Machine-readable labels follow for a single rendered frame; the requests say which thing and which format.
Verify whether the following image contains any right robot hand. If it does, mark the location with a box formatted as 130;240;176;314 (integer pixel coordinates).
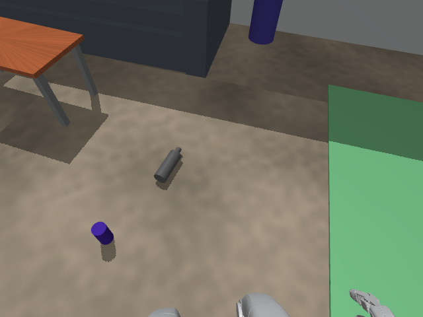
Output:
349;289;395;317

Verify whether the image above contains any sofa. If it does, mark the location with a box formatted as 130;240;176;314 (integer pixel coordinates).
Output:
0;0;232;78

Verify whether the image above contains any coffee table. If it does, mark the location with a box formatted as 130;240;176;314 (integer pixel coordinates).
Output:
0;17;98;127

